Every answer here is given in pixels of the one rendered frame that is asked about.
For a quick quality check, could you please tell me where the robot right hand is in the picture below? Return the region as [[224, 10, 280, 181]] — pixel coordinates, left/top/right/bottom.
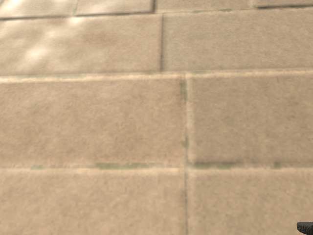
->
[[297, 222, 313, 235]]

